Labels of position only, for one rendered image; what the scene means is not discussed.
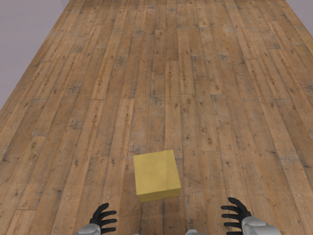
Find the right robot hand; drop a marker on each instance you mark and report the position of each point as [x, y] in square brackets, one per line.
[241, 214]

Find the robot left forearm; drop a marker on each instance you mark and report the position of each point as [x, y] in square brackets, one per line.
[89, 229]

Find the left robot hand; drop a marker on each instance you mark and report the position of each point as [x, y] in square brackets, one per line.
[98, 216]

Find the robot right forearm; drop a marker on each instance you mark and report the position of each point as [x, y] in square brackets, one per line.
[253, 226]

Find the carton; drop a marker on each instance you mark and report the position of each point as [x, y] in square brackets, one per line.
[156, 176]

